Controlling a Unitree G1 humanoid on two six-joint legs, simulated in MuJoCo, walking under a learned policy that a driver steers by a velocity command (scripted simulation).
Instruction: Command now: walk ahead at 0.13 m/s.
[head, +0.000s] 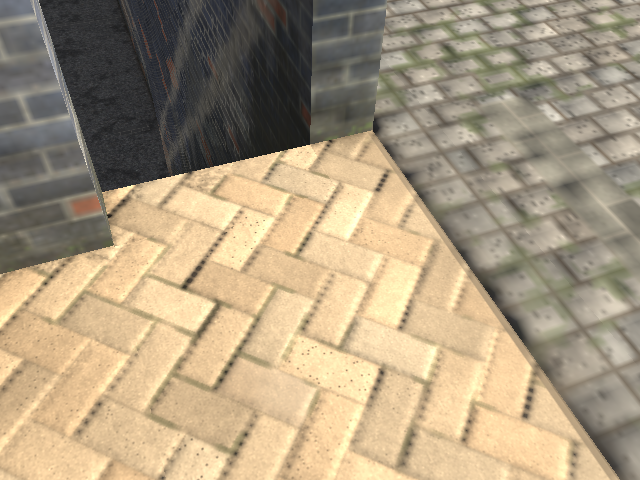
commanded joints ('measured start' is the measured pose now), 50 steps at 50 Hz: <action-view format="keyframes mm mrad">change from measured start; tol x16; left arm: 1 -72 112 23 -50 7 0 6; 50 -140 -1 5 117 -3 -42 6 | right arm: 1 113 -82 -27 6 -17 9 0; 17 -68 -91 4 34 -6 47 -26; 50 110 -144 -43 146 18 44 -48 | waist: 1 -92 -33 -60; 3 -70 339 -138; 6 -25 102 -54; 21 -53 -61 15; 50 -56 161 159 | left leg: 1 282 -9 -8 -148 293 -12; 3 355 338 -453 -300 632 180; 4 302 351 -476 -310 537 211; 11 241 180 -158 -287 726 114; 20 55 53 -129 -350 41 35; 27 186 6 -41 -247 256 11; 42 176 11 -44 -260 176 -10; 47 124 140 -257 -385 -559 103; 50 121 318 -488 -501 -529 201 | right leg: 1 -145 -83 63 46 393 -81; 3 -281 44 12 399 -238 31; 4 -293 -2 61 516 -310 42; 20 16 -101 24 4 357 -19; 43 -56 -35 -32 -31 196 -20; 46 -208 14 -81 71 -219 -53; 50 -356 -48 -75 335 -112 -78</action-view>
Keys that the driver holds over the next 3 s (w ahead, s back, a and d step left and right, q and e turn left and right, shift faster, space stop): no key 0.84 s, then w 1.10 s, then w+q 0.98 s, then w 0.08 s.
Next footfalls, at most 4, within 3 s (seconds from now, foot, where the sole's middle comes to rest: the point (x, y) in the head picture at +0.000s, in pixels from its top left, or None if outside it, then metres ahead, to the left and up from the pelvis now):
0.36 right None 0.09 -0.12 -0.77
1.58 left None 0.50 0.10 -0.77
2.12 right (391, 352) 0.82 -0.14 -0.77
2.66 left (266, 272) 1.05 0.18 -0.77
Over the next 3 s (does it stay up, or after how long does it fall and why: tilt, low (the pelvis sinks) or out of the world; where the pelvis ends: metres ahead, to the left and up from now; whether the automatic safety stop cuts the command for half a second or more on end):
stays up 1.08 0.12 0.00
